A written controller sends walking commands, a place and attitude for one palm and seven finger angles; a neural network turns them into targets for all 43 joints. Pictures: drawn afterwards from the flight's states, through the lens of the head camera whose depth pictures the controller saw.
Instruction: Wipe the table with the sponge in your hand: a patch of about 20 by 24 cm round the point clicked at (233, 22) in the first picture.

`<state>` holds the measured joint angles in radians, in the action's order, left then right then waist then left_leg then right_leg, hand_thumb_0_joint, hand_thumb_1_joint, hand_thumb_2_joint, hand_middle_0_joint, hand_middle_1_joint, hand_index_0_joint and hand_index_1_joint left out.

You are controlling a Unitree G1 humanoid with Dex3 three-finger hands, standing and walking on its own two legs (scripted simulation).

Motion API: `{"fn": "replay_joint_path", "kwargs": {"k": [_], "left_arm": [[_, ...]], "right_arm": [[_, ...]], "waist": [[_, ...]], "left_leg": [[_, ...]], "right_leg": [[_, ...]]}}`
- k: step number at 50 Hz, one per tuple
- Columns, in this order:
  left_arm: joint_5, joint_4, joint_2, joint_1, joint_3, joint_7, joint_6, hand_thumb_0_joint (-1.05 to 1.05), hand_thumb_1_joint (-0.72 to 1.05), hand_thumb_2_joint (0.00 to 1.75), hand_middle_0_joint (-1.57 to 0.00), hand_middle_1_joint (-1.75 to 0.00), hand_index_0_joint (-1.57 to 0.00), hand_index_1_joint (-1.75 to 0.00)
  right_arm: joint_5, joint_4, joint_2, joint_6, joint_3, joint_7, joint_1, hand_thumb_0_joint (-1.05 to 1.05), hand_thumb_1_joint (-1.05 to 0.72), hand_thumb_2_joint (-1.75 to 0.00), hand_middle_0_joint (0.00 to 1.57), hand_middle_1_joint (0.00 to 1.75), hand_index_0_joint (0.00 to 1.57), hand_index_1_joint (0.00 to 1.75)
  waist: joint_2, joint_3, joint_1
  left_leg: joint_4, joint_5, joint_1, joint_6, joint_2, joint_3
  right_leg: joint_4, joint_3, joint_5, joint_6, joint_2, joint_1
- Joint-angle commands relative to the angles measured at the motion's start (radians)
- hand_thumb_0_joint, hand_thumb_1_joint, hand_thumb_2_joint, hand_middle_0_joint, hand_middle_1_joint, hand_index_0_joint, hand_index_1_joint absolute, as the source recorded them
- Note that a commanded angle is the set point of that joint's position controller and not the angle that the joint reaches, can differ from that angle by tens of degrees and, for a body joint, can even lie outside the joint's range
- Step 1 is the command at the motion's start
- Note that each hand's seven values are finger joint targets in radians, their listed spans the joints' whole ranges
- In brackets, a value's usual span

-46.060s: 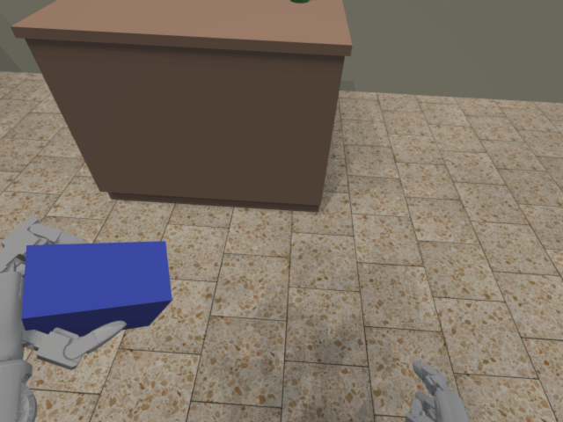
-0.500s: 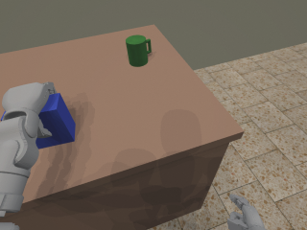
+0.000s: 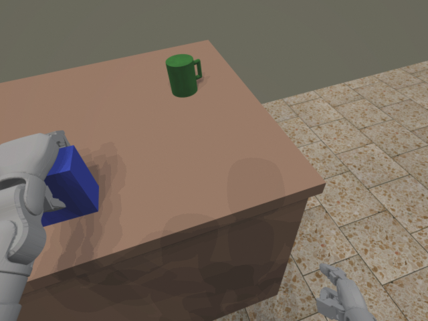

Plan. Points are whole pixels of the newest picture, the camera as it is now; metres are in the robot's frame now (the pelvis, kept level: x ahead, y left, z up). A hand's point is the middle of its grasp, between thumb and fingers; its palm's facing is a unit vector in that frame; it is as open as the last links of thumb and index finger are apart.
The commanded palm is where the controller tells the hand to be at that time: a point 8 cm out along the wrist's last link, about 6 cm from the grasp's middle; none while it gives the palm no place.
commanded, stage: wipe back along the first lane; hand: left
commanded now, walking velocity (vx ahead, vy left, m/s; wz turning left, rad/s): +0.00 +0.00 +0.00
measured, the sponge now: (58, 195) +0.28 +0.34 +0.10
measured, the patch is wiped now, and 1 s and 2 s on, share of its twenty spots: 0.95 0.95 0.95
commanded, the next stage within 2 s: lift the sponge slowly off the table in 0.56 s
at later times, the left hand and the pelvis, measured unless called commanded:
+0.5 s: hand (37, 202) +0.23 +0.32 +0.16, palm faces +0.11 -0.04 -0.99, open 10.6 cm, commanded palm +0.19 +0.31 +0.19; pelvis +0.00 +0.00 +0.00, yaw -1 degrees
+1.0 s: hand (37, 213) +0.21 +0.30 +0.16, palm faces +0.14 -0.06 -0.99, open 10.6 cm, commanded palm +0.17 +0.29 +0.21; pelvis -0.02 +0.00 +0.00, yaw -1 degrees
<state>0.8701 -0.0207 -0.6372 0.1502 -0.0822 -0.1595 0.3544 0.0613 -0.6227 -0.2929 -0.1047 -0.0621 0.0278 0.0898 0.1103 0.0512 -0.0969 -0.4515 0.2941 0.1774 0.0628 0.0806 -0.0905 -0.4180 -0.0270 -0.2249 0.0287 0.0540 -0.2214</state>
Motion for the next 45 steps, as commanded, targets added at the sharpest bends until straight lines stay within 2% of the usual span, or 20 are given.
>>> {"fn": "replay_joint_path", "kwargs": {"k": [1,2,5,7,8,12,13,14,15,17,19,22,23,25,28,32,40,42,43,45], "left_arm": [[-0.03,0.116,-0.194,-0.01,-0.067,-0.029,0.002,0.0,0.1,1.3,-1.2,-1.6,-1.2,-1.6],[-0.031,0.154,-0.183,-0.01,-0.065,-0.032,0.005,0.0,0.1,1.3,-1.2,-1.6,-1.2,-1.6],[-0.042,0.162,-0.19,-0.062,-0.078,-0.025,0.014,0.0,0.1,1.3,-1.2,-1.6,-1.2,-1.6],[-0.05,0.224,-0.213,-0.093,-0.108,-0.022,0.024,0.0,0.1,1.3,-1.2,-1.6,-1.2,-1.6],[-0.046,0.205,-0.224,-0.074,-0.105,-0.019,0.031,0.0,0.1,1.3,-1.2,-1.6,-1.2,-1.6],[-0.055,0.281,-0.165,-0.148,-0.076,-0.016,0.045,0.0,0.1,1.3,-1.2,-1.6,-1.2,-1.6],[-0.057,0.291,-0.199,-0.177,-0.11,-0.008,0.045,0.0,0.1,1.3,-1.2,-1.6,-1.2,-1.6],[-0.064,0.293,-0.156,-0.201,-0.075,-0.009,0.049,0.0,0.1,1.3,-1.2,-1.6,-1.2,-1.6],[-0.071,0.297,-0.182,-0.226,-0.107,-0.005,0.051,0.0,0.1,1.3,-1.2,-1.6,-1.2,-1.6],[-0.069,0.332,-0.193,-0.207,-0.118,-0.002,0.062,0.0,0.1,1.3,-1.2,-1.6,-1.2,-1.6],[-0.072,0.324,-0.162,-0.221,-0.085,-0.001,0.074,0.0,0.1,1.3,-1.2,-1.6,-1.2,-1.6],[-0.076,0.377,-0.192,-0.254,-0.123,0.008,0.08,0.0,0.1,1.3,-1.2,-1.6,-1.2,-1.6],[-0.071,0.37,-0.189,-0.232,-0.113,0.012,0.083,0.0,0.1,1.3,-1.2,-1.6,-1.2,-1.6],[-0.077,0.377,-0.132,-0.28,-0.073,0.011,0.088,0.0,0.1,1.3,-1.2,-1.6,-1.2,-1.6],[-0.067,0.441,-0.12,-0.276,-0.06,0.021,0.098,0.0,0.1,1.3,-1.2,-1.6,-1.2,-1.6],[-0.069,0.513,-0.045,-0.355,-0.015,0.026,0.112,0.0,0.1,1.3,-1.2,-1.6,-1.2,-1.6],[-0.045,0.445,-0.087,-0.164,-0.018,0.06,0.131,0.0,0.1,1.3,-1.2,-1.6,-1.2,-1.6],[-0.035,0.497,-0.087,-0.101,-0.004,0.056,0.133,0.0,0.1,1.3,-1.2,-1.6,-1.2,-1.6],[-0.025,0.485,-0.118,-0.067,-0.018,0.059,0.131,0.0,0.1,1.3,-1.2,-1.6,-1.2,-1.6],[-0.028,0.473,-0.088,-0.098,0.005,0.049,0.13,0.0,0.1,1.3,-1.2,-1.6,-1.2,-1.6]], "right_arm": [[-0.002,0.174,-0.109,0.046,0.046,0.012,-0.153,0.0,-0.9,-0.9,0.2,0.3,0.2,0.3],[0.002,0.188,-0.103,0.052,0.043,0.009,-0.179,0.0,-0.9,-0.9,0.2,0.3,0.2,0.3],[-0.001,0.183,-0.109,0.047,0.047,0.012,-0.148,0.0,-0.9,-0.9,0.2,0.3,0.2,0.3],[0.001,0.202,-0.103,0.051,0.045,0.012,-0.188,0.0,-0.9,-0.9,0.2,0.3,0.2,0.3],[-0.002,0.19,-0.109,0.045,0.045,0.016,-0.149,0.0,-0.9,-0.9,0.2,0.3,0.2,0.3],[0.006,0.211,-0.098,0.054,0.043,0.012,-0.201,0.0,-0.9,-0.9,0.2,0.3,0.2,0.3],[0.0,0.202,-0.103,0.051,0.049,0.013,-0.159,0.0,-0.9,-0.9,0.2,0.3,0.2,0.3],[0.001,0.206,-0.097,0.051,0.045,0.012,-0.172,0.0,-0.9,-0.9,0.2,0.3,0.2,0.3],[0.0,0.201,-0.1,0.049,0.049,0.011,-0.165,0.0,-0.9,-0.9,0.2,0.3,0.2,0.3],[0.004,0.21,-0.096,0.053,0.043,0.016,-0.209,0.0,-0.9,-0.9,0.2,0.3,0.2,0.3],[0.004,0.205,-0.097,0.048,0.042,0.019,-0.184,0.0,-0.9,-0.9,0.2,0.3,0.2,0.3],[0.005,0.213,-0.092,0.056,0.039,0.019,-0.226,0.0,-0.9,-0.9,0.2,0.3,0.2,0.3],[-0.001,0.207,-0.096,0.052,0.04,0.023,-0.19,0.0,-0.9,-0.9,0.2,0.3,0.2,0.3],[0.003,0.206,-0.091,0.05,0.039,0.018,-0.201,0.0,-0.9,-0.9,0.2,0.3,0.2,0.3],[0.002,0.217,-0.087,0.061,0.037,0.015,-0.21,0.0,-0.9,-0.9,0.2,0.3,0.2,0.3],[0.009,0.231,-0.072,0.073,0.034,0.006,-0.269,0.0,-0.9,-0.9,0.2,0.3,0.2,0.3],[0.001,0.192,-0.081,0.08,0.031,0.036,-0.233,0.0,-0.9,-0.9,0.2,0.3,0.2,0.3],[0.007,0.211,-0.068,0.095,0.019,0.038,-0.282,0.0,-0.9,-0.9,0.2,0.3,0.2,0.3],[-0.002,0.199,-0.076,0.096,0.024,0.042,-0.24,0.0,-0.9,-0.9,0.2,0.3,0.2,0.3],[-0.004,0.192,-0.075,0.095,0.024,0.04,-0.245,0.0,-0.9,-0.9,0.2,0.3,0.2,0.3]], "waist": [[-0.101,0.155,-0.014],[-0.082,0.164,-0.012],[-0.129,0.137,-0.011],[-0.097,0.156,-0.022],[-0.11,0.149,-0.015],[-0.075,0.145,-0.021],[-0.103,0.17,-0.027],[-0.108,0.145,-0.021],[-0.134,0.137,-0.026],[-0.112,0.134,-0.025],[-0.121,0.099,-0.019],[-0.087,0.123,-0.034],[-0.117,0.13,-0.031],[-0.103,0.087,-0.03],[-0.086,0.117,-0.033],[-0.09,0.11,-0.038],[-0.109,0.048,-0.028],[-0.048,0.083,-0.029],[-0.069,0.1,-0.034],[-0.072,0.105,-0.034]], "left_leg": [[0.015,-0.388,0.041,-0.013,-0.038,0.032],[0.012,-0.39,0.042,-0.012,-0.037,0.021],[0.003,-0.375,0.054,-0.011,-0.04,0.028],[0.0,-0.368,0.055,-0.008,-0.036,0.02],[-0.007,-0.374,0.062,-0.008,-0.037,0.027],[-0.005,-0.368,0.054,-0.011,-0.038,0.017],[-0.018,-0.388,0.052,-0.009,-0.04,0.022],[-0.014,-0.381,0.053,-0.011,-0.043,0.025],[-0.011,-0.363,0.061,-0.011,-0.046,0.022],[-0.01,-0.338,0.064,-0.01,-0.042,0.016],[-0.007,-0.32,0.069,-0.011,-0.045,0.027],[-0.003,-0.315,0.059,-0.013,-0.044,0.012],[-0.009,-0.318,0.063,-0.012,-0.045,0.021],[0.005,-0.3,0.063,-0.017,-0.053,0.018],[0.011,-0.304,0.056,-0.019,-0.059,0.007],[0.027,-0.292,0.045,-0.021,-0.067,-0.007],[0.057,-0.211,0.052,-0.029,-0.073,-0.006],[0.066,-0.206,0.032,-0.026,-0.068,-0.015],[0.055,-0.227,0.033,-0.027,-0.065,-0.01],[0.054,-0.259,0.018,-0.029,-0.064,-0.008]], "right_leg": [[-0.002,0.023,0.334,0.034,-0.037,0.181],[-0.002,-0.004,0.339,0.043,-0.031,0.18],[-0.01,0.017,0.336,0.031,-0.036,0.165],[-0.014,-0.017,0.334,0.037,-0.032,0.177],[-0.02,0.008,0.335,0.032,-0.04,0.173],[-0.021,-0.016,0.317,0.039,-0.029,0.156],[-0.034,0.006,0.334,0.032,-0.038,0.172],[-0.032,0.013,0.333,0.028,-0.038,0.158],[-0.03,0.015,0.315,0.025,-0.035,0.155],[-0.023,-0.025,0.293,0.033,-0.026,0.146],[-0.022,0.009,0.26,0.023,-0.034,0.124],[-0.02,-0.027,0.244,0.034,-0.023,0.131],[-0.027,0.003,0.24,0.027,-0.034,0.134],[-0.017,0.014,0.209,0.026,-0.028,0.104],[-0.026,0.016,0.188,0.031,-0.027,0.11],[-0.025,-0.008,0.176,0.037,-0.01,0.104],[-0.003,0.02,0.072,0.037,-0.014,0.066],[-0.002,-0.009,0.072,0.048,-0.005,0.083],[-0.009,0.014,0.08,0.045,-0.017,0.094],[-0.006,0.015,0.114,0.044,-0.017,0.104]]}}
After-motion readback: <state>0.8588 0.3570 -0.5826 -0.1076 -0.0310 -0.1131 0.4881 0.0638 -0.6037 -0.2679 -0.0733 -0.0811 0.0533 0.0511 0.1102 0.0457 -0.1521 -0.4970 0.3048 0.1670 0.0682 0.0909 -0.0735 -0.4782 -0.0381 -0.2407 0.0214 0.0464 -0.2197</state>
